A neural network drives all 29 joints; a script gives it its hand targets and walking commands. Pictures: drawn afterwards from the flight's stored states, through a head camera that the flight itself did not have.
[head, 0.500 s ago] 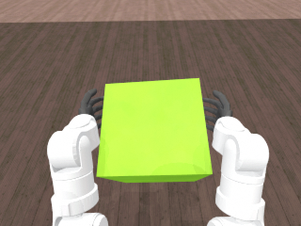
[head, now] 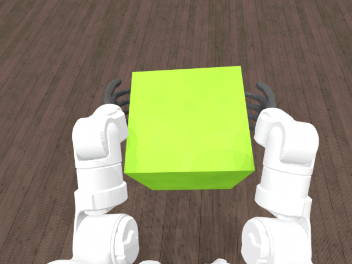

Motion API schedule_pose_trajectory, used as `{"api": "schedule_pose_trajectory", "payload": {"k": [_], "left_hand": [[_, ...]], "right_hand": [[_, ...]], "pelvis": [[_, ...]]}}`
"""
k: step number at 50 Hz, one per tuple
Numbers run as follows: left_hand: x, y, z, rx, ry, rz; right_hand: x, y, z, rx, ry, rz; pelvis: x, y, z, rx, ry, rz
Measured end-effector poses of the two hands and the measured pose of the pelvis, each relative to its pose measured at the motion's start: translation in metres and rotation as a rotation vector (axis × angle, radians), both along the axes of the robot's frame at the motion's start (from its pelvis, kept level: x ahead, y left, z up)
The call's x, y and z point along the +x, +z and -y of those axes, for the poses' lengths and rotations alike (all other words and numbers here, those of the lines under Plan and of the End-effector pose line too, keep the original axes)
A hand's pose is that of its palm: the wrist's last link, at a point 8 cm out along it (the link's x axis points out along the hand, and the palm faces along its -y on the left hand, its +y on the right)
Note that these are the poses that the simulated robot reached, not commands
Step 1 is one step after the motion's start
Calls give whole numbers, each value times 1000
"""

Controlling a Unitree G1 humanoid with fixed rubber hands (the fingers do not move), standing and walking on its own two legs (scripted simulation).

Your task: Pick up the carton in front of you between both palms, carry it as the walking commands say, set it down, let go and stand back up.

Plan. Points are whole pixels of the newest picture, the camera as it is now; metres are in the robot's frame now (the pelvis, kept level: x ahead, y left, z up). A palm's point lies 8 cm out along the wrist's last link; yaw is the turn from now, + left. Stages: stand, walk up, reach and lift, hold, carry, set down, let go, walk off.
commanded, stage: carry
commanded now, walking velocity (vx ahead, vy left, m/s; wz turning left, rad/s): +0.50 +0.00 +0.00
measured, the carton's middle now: (188, 139) +0.39 +0.02 +0.05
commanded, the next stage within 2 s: none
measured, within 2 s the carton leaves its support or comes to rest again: neither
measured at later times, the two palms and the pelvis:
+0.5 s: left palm (167, 2) +0.73 +0.11 +0.19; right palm (281, 9) +0.69 -0.18 +0.19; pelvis +0.35 +0.01 +0.04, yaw -1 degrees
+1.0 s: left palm out of the picture +1.03 +0.11 +0.26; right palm out of the picture +1.05 -0.17 +0.25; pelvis +0.66 -0.07 +0.07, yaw +1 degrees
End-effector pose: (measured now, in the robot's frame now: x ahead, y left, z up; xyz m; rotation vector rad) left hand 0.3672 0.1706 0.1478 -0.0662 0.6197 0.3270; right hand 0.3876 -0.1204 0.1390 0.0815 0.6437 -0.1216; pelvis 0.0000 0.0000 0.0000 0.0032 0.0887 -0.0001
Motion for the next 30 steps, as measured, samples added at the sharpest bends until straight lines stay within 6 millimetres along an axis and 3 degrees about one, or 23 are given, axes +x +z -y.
{"api": "schedule_pose_trajectory", "payload": {"k": [3,6,12,16,22,26,30], "left_hand": [[28,-4,-3,-39,41,-18],[64,5,-3,-50,57,28],[164,35,2,-29,5,128],[242,36,16,-28,-102,124],[327,34,51,-35,-179,6],[381,47,66,1,-168,34],[434,63,72,-4,-128,101]], "right_hand": [[36,2,-2,32,-12,-6],[76,14,-3,52,-14,50],[162,39,2,16,-40,152],[213,47,17,-43,-106,149],[270,45,50,-46,-202,27],[321,60,65,-48,-222,56],[386,81,73,-42,-190,126]], "pelvis": [[36,13,6,13,7,-14],[75,22,8,24,6,-25],[168,21,0,26,-12,-34],[233,13,-10,47,-25,-1],[310,36,-14,17,-23,-20],[360,45,-6,4,-18,-22],[419,42,13,2,-10,-11]]}}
